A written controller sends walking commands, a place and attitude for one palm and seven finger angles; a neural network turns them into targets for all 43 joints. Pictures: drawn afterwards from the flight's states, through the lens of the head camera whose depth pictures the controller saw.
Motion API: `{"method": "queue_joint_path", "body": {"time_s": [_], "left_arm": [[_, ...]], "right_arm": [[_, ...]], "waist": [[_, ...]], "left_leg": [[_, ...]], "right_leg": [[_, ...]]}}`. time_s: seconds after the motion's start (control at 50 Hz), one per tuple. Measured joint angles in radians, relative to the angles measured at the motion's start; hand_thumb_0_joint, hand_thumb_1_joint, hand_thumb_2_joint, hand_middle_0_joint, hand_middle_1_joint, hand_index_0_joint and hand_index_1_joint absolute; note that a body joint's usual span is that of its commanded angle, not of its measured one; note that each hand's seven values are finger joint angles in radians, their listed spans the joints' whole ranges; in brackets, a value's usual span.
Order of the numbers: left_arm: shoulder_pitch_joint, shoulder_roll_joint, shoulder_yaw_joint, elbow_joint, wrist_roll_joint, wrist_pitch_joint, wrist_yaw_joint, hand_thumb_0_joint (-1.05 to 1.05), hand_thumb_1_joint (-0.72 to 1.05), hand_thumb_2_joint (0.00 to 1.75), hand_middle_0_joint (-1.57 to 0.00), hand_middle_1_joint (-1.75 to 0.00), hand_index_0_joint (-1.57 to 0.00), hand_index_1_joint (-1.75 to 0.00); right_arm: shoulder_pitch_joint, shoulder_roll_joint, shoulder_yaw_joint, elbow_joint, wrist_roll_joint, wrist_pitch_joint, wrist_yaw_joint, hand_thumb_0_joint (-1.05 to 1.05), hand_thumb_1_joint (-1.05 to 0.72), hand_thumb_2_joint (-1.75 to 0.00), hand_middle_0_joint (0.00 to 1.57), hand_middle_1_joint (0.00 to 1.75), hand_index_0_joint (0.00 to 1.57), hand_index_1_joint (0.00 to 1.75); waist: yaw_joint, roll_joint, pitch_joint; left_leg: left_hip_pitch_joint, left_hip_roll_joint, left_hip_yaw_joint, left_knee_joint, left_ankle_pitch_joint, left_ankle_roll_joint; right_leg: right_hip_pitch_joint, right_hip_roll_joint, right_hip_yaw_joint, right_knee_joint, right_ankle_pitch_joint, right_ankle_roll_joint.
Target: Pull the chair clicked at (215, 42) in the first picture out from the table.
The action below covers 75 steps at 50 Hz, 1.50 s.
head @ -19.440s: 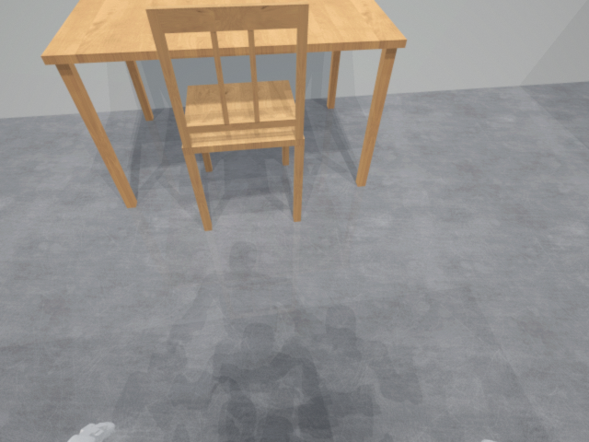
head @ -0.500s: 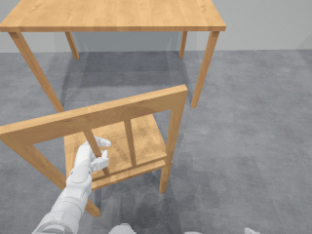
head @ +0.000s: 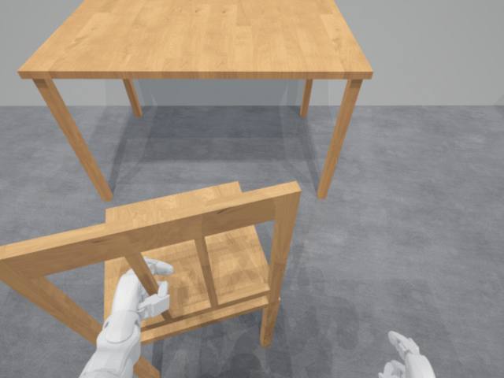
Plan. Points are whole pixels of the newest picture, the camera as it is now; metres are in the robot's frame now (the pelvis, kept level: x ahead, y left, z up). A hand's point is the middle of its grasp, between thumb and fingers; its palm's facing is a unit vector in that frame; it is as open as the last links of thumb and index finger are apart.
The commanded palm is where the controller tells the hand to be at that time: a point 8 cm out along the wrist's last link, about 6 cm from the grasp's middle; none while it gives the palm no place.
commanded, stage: stop walking, hand still on the chair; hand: left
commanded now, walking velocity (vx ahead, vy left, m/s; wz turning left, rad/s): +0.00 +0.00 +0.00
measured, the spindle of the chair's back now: (152, 288) +0.28 +0.20 -0.08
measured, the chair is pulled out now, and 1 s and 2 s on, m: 0.58 0.58 0.58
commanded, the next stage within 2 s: open the thumb and straighten the fingers in 0.22 s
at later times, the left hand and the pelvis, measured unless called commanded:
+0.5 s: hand (160, 295) +0.26 +0.18 -0.07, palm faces +0.11 -0.98 -0.17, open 6.1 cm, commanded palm +0.24 +0.23 -0.05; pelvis +0.01 +0.01 -0.01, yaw +0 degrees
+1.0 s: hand (152, 293) +0.27 +0.20 -0.07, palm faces +0.14 -0.97 -0.19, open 16.6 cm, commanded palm +0.24 +0.24 -0.05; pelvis +0.03 +0.01 -0.04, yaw +0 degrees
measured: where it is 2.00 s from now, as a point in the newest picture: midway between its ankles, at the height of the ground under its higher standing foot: outside the picture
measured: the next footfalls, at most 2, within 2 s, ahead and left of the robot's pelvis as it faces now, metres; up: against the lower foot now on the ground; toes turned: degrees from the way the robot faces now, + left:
none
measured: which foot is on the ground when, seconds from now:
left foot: down 0.00-1.00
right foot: down 0.00-1.00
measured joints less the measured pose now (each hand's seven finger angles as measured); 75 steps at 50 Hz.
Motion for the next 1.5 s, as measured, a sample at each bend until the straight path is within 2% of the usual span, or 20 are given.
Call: {"method": "queue_joint_path", "body": {"time_s": [0.34, 0.42, 0.52, 0.64, 0.72, 0.8, 0.98, 1.08, 1.22, 1.36, 1.5], "left_arm": [[0.065, 0.001, -0.01, -0.078, 0.005, 0.019, 0.005, 0.04, 0.73, 0.82, -0.25, -1.15, -0.5, -1.45], [0.104, 0.012, 0.005, -0.125, -0.021, 0.016, -0.012, 0.03, 0.69, 0.8, -0.27, -1.21, -0.5, -1.45], [0.152, 0.033, 0.016, -0.231, -0.028, 0.019, -0.039, 0.02, 0.46, 0.69, -0.35, -1.3, -0.5, -1.45], [0.167, 0.037, 0.036, -0.303, -0.036, 0.086, -0.039, 0.01, -0.04, 0.44, -0.41, -1.32, -0.48, -1.38], [0.193, 0.038, 0.044, -0.359, -0.046, 0.124, -0.043, 0.0, -0.29, 0.32, -0.39, -1.19, -0.42, -1.22], [0.223, 0.033, 0.027, -0.417, -0.045, 0.151, -0.047, 0.0, -0.42, 0.26, -0.33, -0.98, -0.35, -1.0], [0.255, 0.032, 0.031, -0.487, -0.035, 0.204, -0.038, -0.01, -0.53, 0.21, -0.14, -0.4, -0.14, -0.4], [0.28, 0.037, 0.023, -0.523, -0.042, 0.217, -0.046, -0.01, -0.54, 0.2, -0.06, -0.17, -0.06, -0.17], [0.291, 0.042, 0.033, -0.534, -0.045, 0.227, -0.052, -0.01, -0.54, 0.2, -0.02, -0.04, -0.02, -0.04], [0.413, 0.045, 0.032, -0.616, -0.053, 0.222, -0.054, -0.01, -0.54, 0.2, -0.01, -0.01, -0.01, -0.01], [0.519, 0.042, 0.019, -0.686, -0.054, 0.201, -0.051, -0.01, -0.54, 0.2, -0.01, 0.0, -0.01, 0.0]], "right_arm": [[0.028, 0.045, 0.027, -0.014, -0.005, 0.032, 0.013, 0.01, -0.91, -0.9, 0.2, 0.3, 0.2, 0.3], [0.048, 0.038, 0.024, -0.024, 0.022, 0.019, 0.058, 0.02, -0.9, -0.9, 0.2, 0.3, 0.2, 0.3], [0.06, 0.011, 0.002, -0.054, 0.019, -0.015, 0.071, 0.02, -0.9, -0.9, 0.2, 0.3, 0.2, 0.3], [0.061, -0.013, -0.014, -0.072, 0.012, -0.033, 0.054, 0.02, -0.91, -0.9, 0.2, 0.3, 0.2, 0.3], [0.061, -0.013, -0.014, -0.086, 0.01, -0.048, 0.044, 0.02, -0.91, -0.9, 0.2, 0.3, 0.2, 0.3], [0.062, -0.006, -0.008, -0.103, 0.008, -0.06, 0.039, 0.02, -0.91, -0.9, 0.2, 0.3, 0.2, 0.3], [0.057, 0.011, 0.01, -0.137, 0.001, -0.055, 0.037, 0.02, -0.91, -0.9, 0.2, 0.3, 0.2, 0.3], [0.061, 0.007, 0.012, -0.146, 0.001, -0.055, 0.035, 0.02, -0.9, -0.9, 0.2, 0.3, 0.2, 0.3], [0.067, -0.001, 0.009, -0.148, 0.001, -0.047, 0.028, 0.02, -0.9, -0.9, 0.2, 0.3, 0.2, 0.3], [0.082, 0.002, -0.007, -0.162, 0.005, -0.044, 0.025, 0.02, -0.9, -0.9, 0.2, 0.3, 0.2, 0.3], [0.084, 0.007, -0.014, -0.165, 0.007, -0.058, 0.013, 0.02, -0.91, -0.9, 0.2, 0.3, 0.2, 0.3]], "waist": [[-0.006, -0.011, -0.011], [-0.039, -0.018, -0.072], [-0.051, -0.009, -0.104], [-0.046, 0.005, -0.13], [-0.043, 0.012, -0.145], [-0.039, 0.017, -0.158], [-0.031, 0.017, -0.173], [-0.032, 0.022, -0.179], [-0.035, 0.017, -0.184], [-0.043, 0.02, -0.196], [-0.035, 0.024, -0.203]], "left_leg": [[0.012, -0.003, 0.009, -0.01, -0.009, 0.005], [-0.087, -0.016, -0.002, 0.051, -0.029, 0.01], [-0.206, -0.019, 0.0, 0.169, -0.084, 0.015], [-0.294, -0.025, 0.007, 0.258, -0.129, 0.02], [-0.325, -0.028, 0.007, 0.293, -0.151, 0.024], [-0.344, -0.031, 0.004, 0.318, -0.169, 0.025], [-0.374, -0.032, -0.004, 0.356, -0.193, 0.022], [-0.384, -0.032, -0.012, 0.37, -0.2, 0.02], [-0.402, -0.03, -0.017, 0.386, -0.204, 0.016], [-0.403, -0.025, -0.016, 0.392, -0.207, 0.013], [-0.423, -0.028, -0.029, 0.416, -0.211, 0.011]], "right_leg": [[0.014, -0.004, 0.007, -0.021, -0.001, 0.005], [-0.087, -0.017, -0.003, 0.059, -0.036, 0.009], [-0.206, -0.02, 0.004, 0.177, -0.091, 0.013], [-0.295, -0.027, 0.013, 0.266, -0.136, 0.021], [-0.324, -0.029, 0.015, 0.297, -0.156, 0.024], [-0.338, -0.032, 0.012, 0.316, -0.172, 0.026], [-0.363, -0.032, 0.005, 0.352, -0.199, 0.024], [-0.369, -0.032, -0.003, 0.364, -0.208, 0.022], [-0.388, -0.029, -0.006, 0.385, -0.215, 0.018], [-0.39, -0.024, -0.005, 0.392, -0.218, 0.015], [-0.404, -0.026, -0.016, 0.416, -0.227, 0.013]]}}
